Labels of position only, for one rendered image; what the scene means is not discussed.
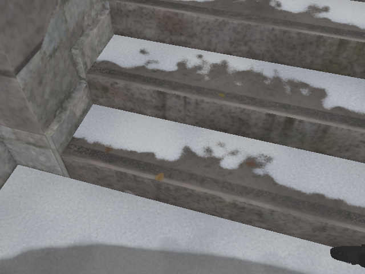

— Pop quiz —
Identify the robot right hand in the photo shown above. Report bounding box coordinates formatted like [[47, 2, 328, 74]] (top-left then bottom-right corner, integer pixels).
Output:
[[330, 244, 365, 268]]

